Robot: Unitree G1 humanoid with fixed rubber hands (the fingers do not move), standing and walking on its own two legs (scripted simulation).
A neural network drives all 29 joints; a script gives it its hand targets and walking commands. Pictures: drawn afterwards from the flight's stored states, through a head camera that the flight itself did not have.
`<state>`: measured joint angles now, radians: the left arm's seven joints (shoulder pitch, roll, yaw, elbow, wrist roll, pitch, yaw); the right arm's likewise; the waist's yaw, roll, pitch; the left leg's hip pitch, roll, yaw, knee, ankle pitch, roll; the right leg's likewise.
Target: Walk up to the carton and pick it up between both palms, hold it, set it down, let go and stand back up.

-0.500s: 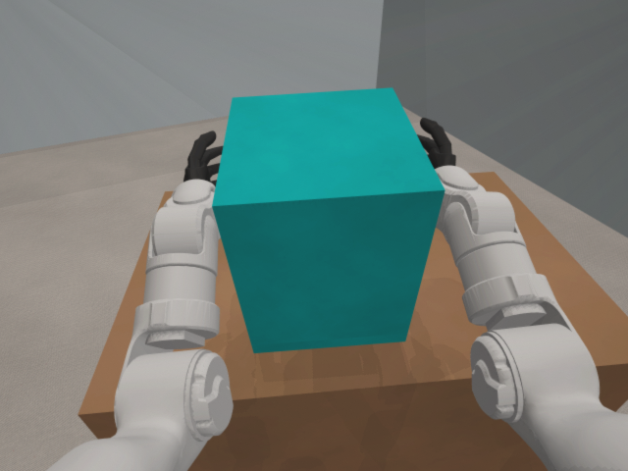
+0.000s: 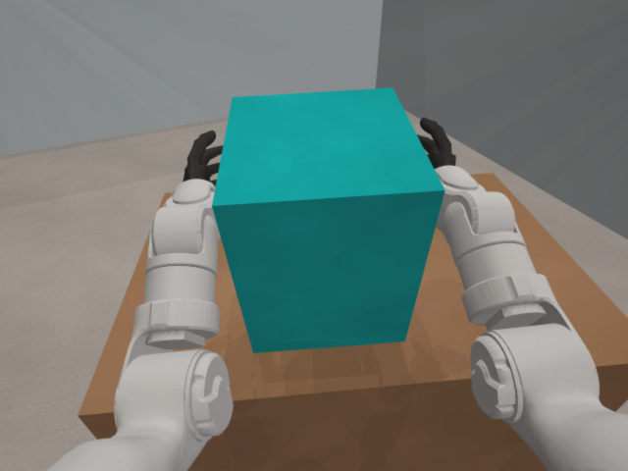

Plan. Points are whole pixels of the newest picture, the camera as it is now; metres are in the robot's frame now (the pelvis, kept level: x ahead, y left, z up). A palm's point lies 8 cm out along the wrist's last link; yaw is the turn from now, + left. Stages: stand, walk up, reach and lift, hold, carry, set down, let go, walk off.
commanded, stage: hold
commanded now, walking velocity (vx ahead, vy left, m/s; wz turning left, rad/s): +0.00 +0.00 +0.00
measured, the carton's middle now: (321, 223) +0.37 +0.00 +0.18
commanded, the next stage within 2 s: none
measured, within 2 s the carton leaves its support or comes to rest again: neither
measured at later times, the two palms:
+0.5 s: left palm (202, 192) +0.39 +0.15 +0.23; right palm (435, 179) +0.39 -0.14 +0.23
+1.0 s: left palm (201, 192) +0.38 +0.15 +0.23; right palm (437, 177) +0.39 -0.14 +0.24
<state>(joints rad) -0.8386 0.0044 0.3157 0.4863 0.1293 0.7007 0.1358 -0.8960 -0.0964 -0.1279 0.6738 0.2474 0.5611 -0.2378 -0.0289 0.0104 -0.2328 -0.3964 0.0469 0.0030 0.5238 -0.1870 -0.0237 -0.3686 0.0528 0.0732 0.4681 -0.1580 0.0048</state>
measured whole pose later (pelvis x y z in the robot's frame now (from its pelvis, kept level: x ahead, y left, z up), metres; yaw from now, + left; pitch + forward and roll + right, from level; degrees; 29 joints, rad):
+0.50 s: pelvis +0.00 +0.00 +0.00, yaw +0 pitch +3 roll -1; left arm -0.84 0.00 0.32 0.48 0.13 0.70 0.14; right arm -0.90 -0.10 -0.13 0.67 0.25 0.56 -0.24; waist -0.03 0.01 -0.22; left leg -0.40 0.05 0.00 0.52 -0.19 -0.02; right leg -0.37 0.05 0.07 0.47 -0.16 0.00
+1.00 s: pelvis +0.00 +0.00 +0.00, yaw +0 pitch +3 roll -1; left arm -0.83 0.00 0.31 0.46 0.13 0.71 0.13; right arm -0.90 -0.09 -0.13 0.65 0.25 0.58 -0.24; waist -0.03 0.01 -0.22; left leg -0.38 0.05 0.00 0.52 -0.19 -0.02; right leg -0.36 0.05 0.07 0.47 -0.16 0.00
